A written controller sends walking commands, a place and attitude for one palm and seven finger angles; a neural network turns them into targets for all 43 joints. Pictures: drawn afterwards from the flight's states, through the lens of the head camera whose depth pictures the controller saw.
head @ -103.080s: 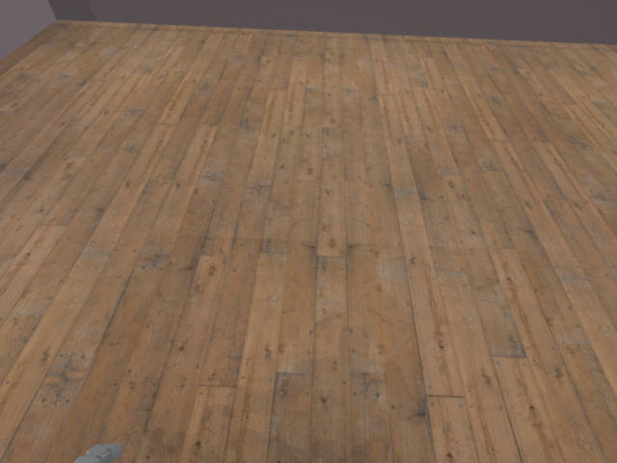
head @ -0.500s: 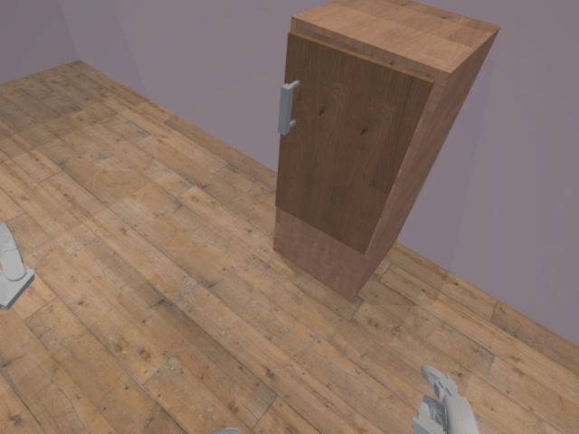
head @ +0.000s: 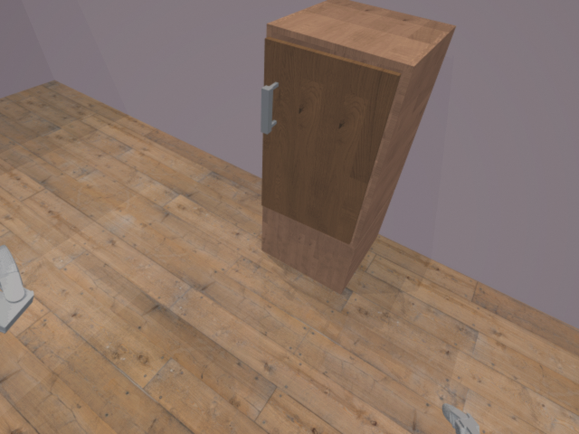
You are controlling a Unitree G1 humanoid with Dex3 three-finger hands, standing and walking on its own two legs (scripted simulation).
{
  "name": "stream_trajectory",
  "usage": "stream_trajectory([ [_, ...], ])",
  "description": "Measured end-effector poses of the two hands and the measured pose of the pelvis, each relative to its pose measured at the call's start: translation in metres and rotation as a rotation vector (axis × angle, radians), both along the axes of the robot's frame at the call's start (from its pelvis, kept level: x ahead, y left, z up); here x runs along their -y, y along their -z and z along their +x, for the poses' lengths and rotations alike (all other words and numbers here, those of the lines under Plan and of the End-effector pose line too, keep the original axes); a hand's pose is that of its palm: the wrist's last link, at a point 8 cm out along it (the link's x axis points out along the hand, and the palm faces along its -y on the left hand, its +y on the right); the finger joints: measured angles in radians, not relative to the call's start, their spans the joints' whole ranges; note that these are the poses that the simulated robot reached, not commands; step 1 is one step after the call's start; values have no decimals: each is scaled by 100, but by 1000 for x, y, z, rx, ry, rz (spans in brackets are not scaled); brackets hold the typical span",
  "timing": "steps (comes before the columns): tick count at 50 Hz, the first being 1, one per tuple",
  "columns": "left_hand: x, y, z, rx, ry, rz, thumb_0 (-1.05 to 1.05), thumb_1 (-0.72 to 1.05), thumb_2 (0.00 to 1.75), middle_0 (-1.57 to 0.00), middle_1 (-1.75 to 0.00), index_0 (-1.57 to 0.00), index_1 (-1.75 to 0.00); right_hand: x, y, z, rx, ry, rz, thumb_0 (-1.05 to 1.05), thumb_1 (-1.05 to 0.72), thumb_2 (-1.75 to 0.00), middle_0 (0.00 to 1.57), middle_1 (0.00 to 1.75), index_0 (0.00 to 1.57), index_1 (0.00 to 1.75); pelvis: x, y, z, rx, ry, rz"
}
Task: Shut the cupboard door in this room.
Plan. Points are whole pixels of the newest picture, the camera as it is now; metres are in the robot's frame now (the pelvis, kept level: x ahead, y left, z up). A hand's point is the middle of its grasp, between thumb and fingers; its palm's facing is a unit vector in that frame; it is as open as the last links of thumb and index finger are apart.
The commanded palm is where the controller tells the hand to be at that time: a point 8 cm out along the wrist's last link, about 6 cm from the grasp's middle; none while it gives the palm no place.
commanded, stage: stop stepping back and stand still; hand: left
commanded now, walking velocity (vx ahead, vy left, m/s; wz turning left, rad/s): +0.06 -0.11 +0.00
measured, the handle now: (270, 107) +0.95 +0.07 -0.01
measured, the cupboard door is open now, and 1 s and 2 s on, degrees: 3 3 3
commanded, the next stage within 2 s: let the arm hang, fingers relaxed in 0.06 s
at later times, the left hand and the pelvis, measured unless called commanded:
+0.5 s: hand out of the picture +0.09 +0.17 -0.16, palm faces +0.12 -0.98 -0.15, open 6.7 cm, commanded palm none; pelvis +0.02 +0.00 +0.01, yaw +2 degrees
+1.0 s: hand out of the picture -0.01 +0.17 -0.16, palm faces +0.04 -0.99 -0.15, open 7.4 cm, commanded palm none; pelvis +0.02 +0.02 +0.02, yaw -1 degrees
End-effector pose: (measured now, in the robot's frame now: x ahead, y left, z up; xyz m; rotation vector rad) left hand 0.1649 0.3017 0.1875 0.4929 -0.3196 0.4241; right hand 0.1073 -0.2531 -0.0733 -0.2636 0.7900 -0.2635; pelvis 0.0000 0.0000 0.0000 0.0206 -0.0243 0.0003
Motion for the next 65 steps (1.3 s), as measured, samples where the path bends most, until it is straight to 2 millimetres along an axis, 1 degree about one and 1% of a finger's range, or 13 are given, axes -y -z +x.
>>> stream_trajectory([
  [6, 14, -14, 7, -19, 25, 109, 1, 88, 90, -21, -31, -21, -30, -17, 15, 10, -3, -35, 96, 2, -90, -90, 20, 30, 21, 30, 9, 3, 8, -6, 12, -17],
  [9, 15, -6, 16, -57, 10, 105, 1, 89, 90, -21, -31, -21, -30, -18, 26, 19, -44, -64, 130, 2, -90, -90, 20, 30, 21, 30, 10, 3, 14, -23, -4, -27],
  [11, 10, 36, 30, -234, -3, 26, 0, 89, 90, -20, -31, -21, -30, -18, 36, 24, -99, -101, 154, 2, -90, -90, 20, 30, 21, 30, 7, 2, 16, -35, -29, -18],
  [13, 8, 100, 37, -475, -32, -119, 0, 89, 90, -20, -30, -21, -30, -20, 44, 28, -150, -123, 167, 1, -90, -90, 20, 30, 21, 30, 4, 3, 16, -31, -46, -5],
  [15, 17, 170, 30, -726, -50, -263, 0, 90, 90, -19, -30, -20, -30, -21, 50, 29, -181, -136, 166, 1, -91, -90, 20, 30, 21, 30, 1, 5, 17, -19, -52, -5],
  [18, 50, 261, -7, -1087, -33, -438, 0, 90, 90, -19, -30, -20, -30, -22, 52, 22, -230, -122, 148, 1, -91, -90, 20, 30, 21, 30, 0, 7, 18, -2, -42, -8],
  [21, 91, 313, -61, -1369, -11, -593, 0, 91, 89, -19, -30, -20, -30, -23, 45, 7, -293, -89, 128, 1, -91, -90, 20, 30, 20, 30, 0, 1, 21, 1, -28, -11],
  [26, 76, 320, -93, -1413, -117, -654, -8, 102, 89, -21, -30, -21, -30, -25, 43, -24, -432, -57, 108, 1, -91, -90, 20, 30, 20, 30, 1, -9, 24, -7, -29, -28],
  [33, 60, 318, -141, -1592, -178, -609, -3, 96, 89, -20, -30, -21, -30, -33, 51, -63, -518, 25, 149, 1, -92, -90, 20, 30, 20, 30, -7, -14, 26, 10, -7, -29],
  [40, 60, 315, -170, -1671, -212, -616, -1, 92, 89, -20, -30, -20, -30, -53, 59, -101, -609, 54, 204, 1, -91, -90, 20, 30, 20, 30, -14, -16, 24, 18, 4, -25],
  [51, 82, 321, -183, -1703, -173, -666, 0, 91, 89, -20, -30, -20, -30, -81, 61, -140, -678, 96, 259, 1, -91, -90, 20, 30, 20, 30, -20, -16, 19, 19, 13, -22],
  [58, 90, 324, -184, -1702, -147, -684, 0, 90, 89, -20, -30, -20, -30, -87, 61, -148, -679, 115, 265, 1, -91, -90, 20, 30, 20, 30, -23, -15, 16, 16, 16, -22],
  [65, 85, 325, -185, -1702, -150, -678, 0, 90, 89, -20, -30, -20, -30, -88, 61, -147, -668, 121, 261, 1, -91, -90, 20, 30, 20, 30, -25, -15, 15, 12, 19, -23],
])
